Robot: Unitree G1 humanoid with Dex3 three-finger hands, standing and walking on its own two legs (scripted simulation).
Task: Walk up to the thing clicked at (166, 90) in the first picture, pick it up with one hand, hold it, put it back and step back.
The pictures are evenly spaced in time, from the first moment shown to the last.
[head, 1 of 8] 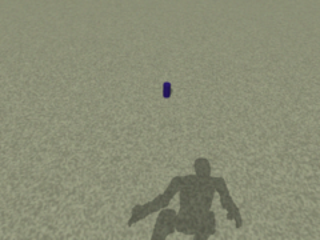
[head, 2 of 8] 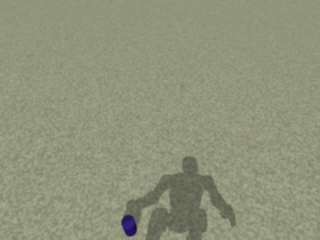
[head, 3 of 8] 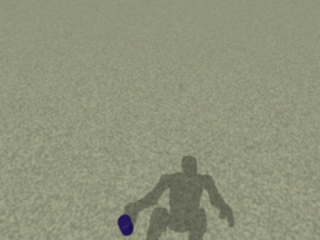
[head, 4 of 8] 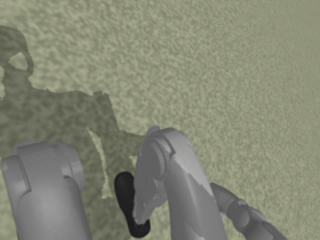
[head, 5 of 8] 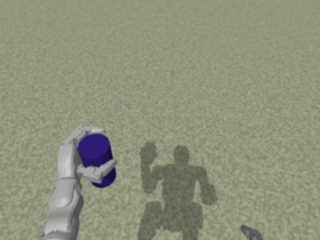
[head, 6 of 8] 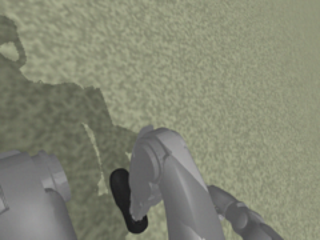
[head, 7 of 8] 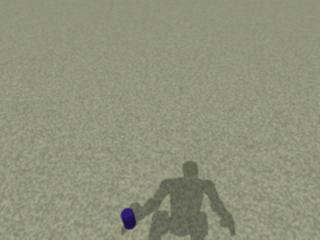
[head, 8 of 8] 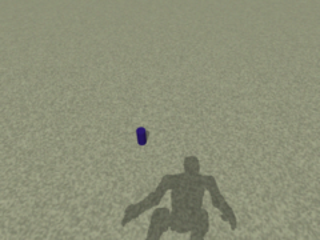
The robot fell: no
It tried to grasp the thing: yes
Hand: left
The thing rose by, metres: 0.69
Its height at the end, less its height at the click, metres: +0.00
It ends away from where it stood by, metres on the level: 0.02
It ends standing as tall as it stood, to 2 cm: yes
